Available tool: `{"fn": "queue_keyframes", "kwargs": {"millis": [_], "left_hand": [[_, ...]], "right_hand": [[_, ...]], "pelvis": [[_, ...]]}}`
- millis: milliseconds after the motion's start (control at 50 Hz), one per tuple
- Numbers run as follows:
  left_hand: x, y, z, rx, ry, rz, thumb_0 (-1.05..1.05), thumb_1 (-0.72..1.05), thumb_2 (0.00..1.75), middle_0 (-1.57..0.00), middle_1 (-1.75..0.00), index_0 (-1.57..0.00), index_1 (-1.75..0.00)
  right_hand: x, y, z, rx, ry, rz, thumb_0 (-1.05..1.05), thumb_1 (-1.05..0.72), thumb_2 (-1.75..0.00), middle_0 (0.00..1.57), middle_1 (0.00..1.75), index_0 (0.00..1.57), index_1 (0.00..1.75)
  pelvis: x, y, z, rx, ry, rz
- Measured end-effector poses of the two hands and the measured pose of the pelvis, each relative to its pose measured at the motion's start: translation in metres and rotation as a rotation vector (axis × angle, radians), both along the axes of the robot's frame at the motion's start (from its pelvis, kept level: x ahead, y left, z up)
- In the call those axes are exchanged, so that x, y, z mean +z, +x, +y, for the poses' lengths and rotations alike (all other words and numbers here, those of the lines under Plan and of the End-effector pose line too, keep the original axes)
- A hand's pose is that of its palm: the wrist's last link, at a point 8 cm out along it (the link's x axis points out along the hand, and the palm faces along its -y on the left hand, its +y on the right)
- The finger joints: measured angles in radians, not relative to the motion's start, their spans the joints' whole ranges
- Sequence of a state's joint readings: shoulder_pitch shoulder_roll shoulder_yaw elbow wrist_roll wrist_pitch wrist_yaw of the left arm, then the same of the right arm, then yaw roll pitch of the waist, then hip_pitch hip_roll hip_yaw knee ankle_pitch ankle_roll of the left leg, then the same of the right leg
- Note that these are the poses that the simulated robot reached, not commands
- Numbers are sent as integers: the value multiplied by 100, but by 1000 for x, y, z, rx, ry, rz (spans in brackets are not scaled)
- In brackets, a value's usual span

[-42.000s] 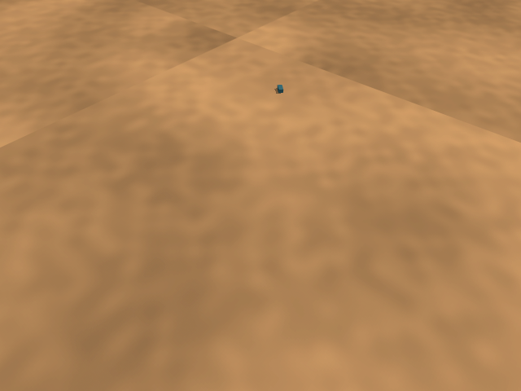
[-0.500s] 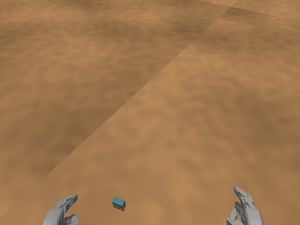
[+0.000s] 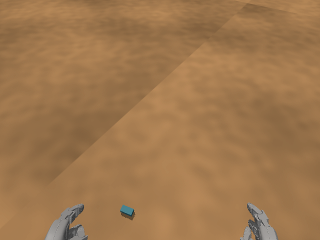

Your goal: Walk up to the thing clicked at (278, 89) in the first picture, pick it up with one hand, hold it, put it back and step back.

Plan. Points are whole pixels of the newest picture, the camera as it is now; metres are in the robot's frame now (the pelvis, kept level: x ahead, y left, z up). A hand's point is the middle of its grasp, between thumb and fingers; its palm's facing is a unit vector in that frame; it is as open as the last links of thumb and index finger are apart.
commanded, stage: home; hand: left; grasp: from above
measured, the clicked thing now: (127, 210) +0.43 +0.18 -0.70
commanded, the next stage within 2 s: stand in 1.34 s
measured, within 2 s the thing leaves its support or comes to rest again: neither
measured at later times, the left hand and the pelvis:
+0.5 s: hand out of the picture +0.16 +0.18 -0.05, palm faces +0.05 -0.98 -0.19, open 7.4 cm; pelvis +0.00 +0.00 +0.00, yaw +0 degrees
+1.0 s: hand (86, 234) +0.17 +0.18 -0.04, palm faces +0.05 -0.98 -0.20, open 7.4 cm; pelvis +0.01 +0.00 +0.00, yaw +0 degrees
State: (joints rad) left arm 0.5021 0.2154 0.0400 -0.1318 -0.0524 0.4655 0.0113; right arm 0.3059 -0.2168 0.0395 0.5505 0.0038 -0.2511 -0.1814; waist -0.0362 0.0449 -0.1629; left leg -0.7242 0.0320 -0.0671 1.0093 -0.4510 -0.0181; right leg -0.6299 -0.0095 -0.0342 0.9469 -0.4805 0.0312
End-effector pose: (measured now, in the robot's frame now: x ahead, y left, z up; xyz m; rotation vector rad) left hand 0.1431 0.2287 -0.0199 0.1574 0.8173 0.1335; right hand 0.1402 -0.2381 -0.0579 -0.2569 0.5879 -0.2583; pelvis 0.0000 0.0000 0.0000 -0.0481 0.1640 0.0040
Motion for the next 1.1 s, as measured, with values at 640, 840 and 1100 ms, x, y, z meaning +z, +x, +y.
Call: {"fn": "queue_keyframes", "kwargs": {"millis": [640,840,1100], "left_hand": [[0,4,-1,-10,3,-4,1,91,90,-20,-30,-20,-30],[0,9,1,-13,7,-3,1,91,90,-20,-30,-20,-30],[0,12,-1,-8,7,-6,1,91,90,-20,-30,-20,-30]], "right_hand": [[3,10,-4,-1,-13,-22,1,-90,-90,21,29,21,30],[2,14,-3,-3,-10,-13,1,-90,-90,21,29,21,30],[1,16,-6,-5,-10,-6,1,-90,-90,21,29,21,30]], "pelvis": [[-2,3,-1,-3,1,6],[-2,8,0,-4,0,14],[-2,11,-2,-3,1,16]]}}
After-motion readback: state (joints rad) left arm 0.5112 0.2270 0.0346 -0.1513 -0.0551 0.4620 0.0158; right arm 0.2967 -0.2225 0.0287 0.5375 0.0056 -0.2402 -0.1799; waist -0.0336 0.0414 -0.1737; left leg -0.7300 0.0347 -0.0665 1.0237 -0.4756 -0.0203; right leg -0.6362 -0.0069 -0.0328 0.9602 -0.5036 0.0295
